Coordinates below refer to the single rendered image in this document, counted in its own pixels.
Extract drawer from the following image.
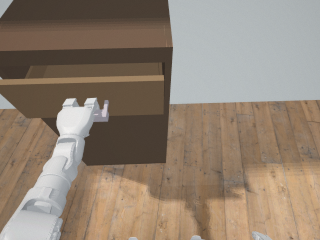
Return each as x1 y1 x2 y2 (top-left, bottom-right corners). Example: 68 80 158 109
0 62 164 119

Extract handle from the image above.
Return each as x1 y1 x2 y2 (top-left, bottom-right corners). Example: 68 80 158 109
93 100 109 122

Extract cabinet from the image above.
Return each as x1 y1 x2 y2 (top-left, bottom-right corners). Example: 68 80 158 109
0 0 173 166

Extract robot left upper arm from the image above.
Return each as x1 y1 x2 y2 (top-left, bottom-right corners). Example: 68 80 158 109
3 209 63 240

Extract robot left hand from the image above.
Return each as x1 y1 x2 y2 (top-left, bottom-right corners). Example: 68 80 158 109
56 97 100 139

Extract left robot forearm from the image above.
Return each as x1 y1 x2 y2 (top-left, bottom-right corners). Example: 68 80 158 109
0 134 85 240

